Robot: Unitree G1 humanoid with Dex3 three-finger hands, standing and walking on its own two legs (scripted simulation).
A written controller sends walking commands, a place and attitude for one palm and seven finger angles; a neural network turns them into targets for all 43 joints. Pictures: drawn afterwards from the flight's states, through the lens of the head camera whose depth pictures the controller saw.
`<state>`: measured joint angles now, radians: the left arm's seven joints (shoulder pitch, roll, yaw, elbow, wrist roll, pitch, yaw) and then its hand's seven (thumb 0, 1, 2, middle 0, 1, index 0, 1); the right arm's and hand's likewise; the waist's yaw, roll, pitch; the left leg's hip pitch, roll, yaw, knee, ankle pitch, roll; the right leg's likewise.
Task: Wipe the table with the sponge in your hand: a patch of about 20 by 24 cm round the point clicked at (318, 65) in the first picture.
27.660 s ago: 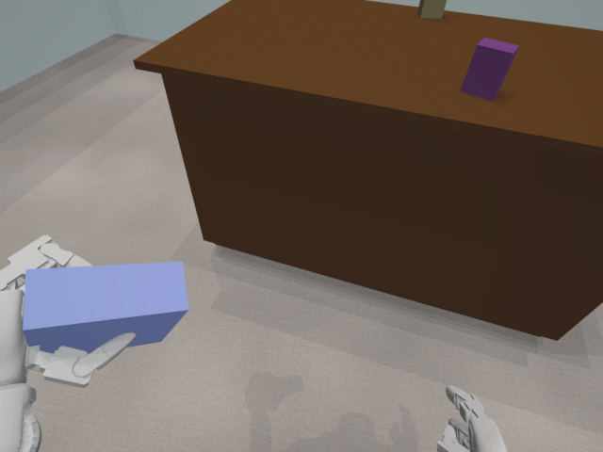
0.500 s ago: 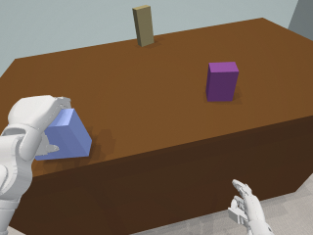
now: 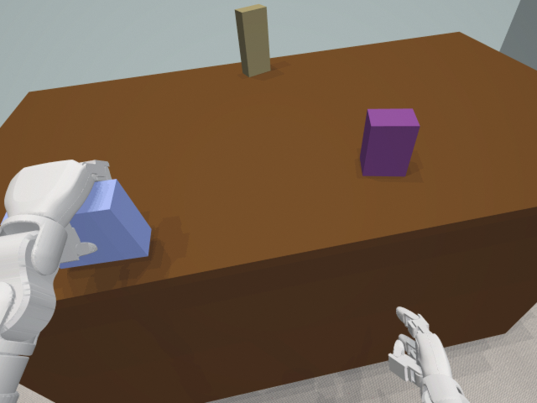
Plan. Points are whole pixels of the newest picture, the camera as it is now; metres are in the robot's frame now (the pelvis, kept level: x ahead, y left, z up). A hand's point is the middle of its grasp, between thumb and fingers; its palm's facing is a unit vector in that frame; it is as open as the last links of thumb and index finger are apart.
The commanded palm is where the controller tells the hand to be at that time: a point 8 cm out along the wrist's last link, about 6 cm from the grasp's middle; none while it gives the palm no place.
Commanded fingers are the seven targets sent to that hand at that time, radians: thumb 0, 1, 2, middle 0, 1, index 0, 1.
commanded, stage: wipe forward along the first lane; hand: left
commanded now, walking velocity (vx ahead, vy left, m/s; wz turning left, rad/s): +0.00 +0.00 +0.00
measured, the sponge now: (94, 234) +0.26 +0.32 +0.13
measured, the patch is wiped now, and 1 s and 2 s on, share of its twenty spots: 0.00 0.35 0.35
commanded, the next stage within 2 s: slide across to the middle lane in 1.70 s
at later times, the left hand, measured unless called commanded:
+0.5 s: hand (96, 199) +0.30 +0.33 +0.16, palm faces +0.00 +0.01 -1.00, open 9.1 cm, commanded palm +0.27 +0.33 +0.22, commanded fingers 0.00 0.10 1.30 -1.20 -1.60 -1.20 -1.60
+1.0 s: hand (94, 184) +0.33 +0.35 +0.16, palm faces -0.05 -0.01 -1.00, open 9.2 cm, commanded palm +0.32 +0.35 +0.20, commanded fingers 0.00 0.10 1.30 -1.20 -1.60 -1.20 -1.60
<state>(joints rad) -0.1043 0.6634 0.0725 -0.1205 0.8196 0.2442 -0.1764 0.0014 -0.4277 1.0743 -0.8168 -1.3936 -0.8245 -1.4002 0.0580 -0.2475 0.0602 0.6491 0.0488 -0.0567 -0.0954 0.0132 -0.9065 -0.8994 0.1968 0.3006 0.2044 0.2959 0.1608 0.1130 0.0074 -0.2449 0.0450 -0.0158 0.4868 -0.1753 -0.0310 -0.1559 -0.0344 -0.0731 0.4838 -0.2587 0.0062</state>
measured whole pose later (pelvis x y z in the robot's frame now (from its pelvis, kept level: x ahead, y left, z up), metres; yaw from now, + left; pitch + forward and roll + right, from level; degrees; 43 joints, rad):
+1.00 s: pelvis +0.02 +0.00 +0.00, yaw +1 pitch +0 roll -1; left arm -0.40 0.68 0.08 0.37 0.92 0.16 -0.24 0.01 -0.45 1.11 -0.82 -1.38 -0.83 -1.41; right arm 0.17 -0.28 0.03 0.65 0.07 0.02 -0.09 0.01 -0.91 -0.90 0.20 0.30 0.20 0.30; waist 0.07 0.10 -0.03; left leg -0.32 0.04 -0.04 0.51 -0.20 -0.02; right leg -0.21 -0.03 -0.09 0.48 -0.28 0.01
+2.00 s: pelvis +0.02 +0.02 +0.00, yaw -1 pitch +6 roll -2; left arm -0.69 0.78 0.07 0.77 1.00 -0.01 -0.17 0.02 -0.48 1.14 -0.82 -1.37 -0.83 -1.44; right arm 0.30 -0.30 -0.03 0.69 0.08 0.12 -0.08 0.01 -0.91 -0.90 0.20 0.30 0.20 0.30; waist 0.02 0.08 -0.07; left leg -0.44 0.04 -0.01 0.55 -0.22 0.00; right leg -0.33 -0.04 -0.06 0.49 -0.27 0.02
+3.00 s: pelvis +0.05 +0.01 +0.00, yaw +0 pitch +4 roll -1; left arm -0.49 0.58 -0.05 0.34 0.95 0.31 -0.17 0.01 -0.45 1.14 -0.79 -1.41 -0.80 -1.48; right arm 0.18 -0.30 0.01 0.63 0.08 0.09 -0.04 0.01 -0.91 -0.90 0.20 0.30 0.20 0.30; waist 0.05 0.10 -0.07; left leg -0.32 0.03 -0.01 0.50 -0.24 -0.02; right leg -0.22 -0.04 -0.06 0.46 -0.30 0.02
